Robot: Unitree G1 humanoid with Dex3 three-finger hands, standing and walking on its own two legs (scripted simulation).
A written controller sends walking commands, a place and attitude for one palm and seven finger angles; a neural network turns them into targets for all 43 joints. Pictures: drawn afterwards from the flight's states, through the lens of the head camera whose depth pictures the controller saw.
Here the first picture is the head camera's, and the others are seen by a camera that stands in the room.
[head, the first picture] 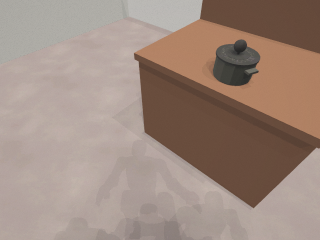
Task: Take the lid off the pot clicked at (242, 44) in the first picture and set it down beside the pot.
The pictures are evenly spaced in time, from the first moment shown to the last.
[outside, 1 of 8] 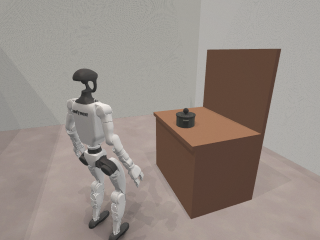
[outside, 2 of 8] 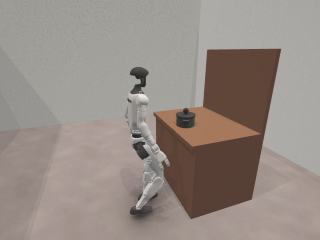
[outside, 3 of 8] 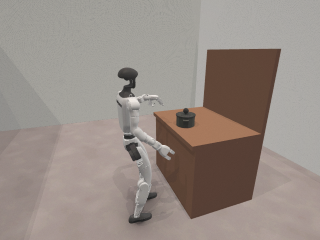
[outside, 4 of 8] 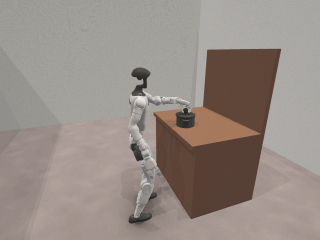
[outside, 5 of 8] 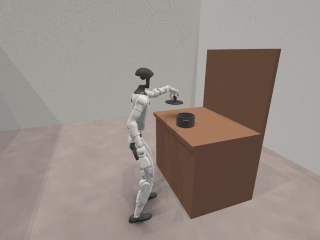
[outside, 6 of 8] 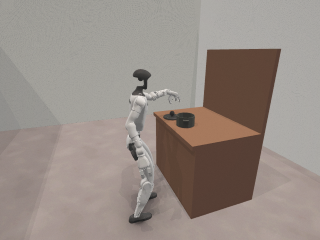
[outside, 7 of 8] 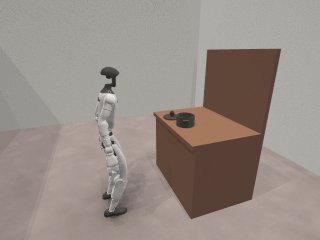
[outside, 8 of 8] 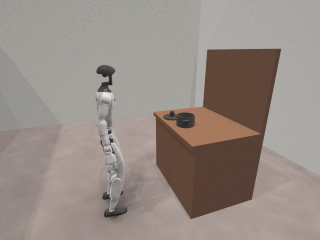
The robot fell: no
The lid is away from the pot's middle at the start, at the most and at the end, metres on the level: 0.00 0.25 0.24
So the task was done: yes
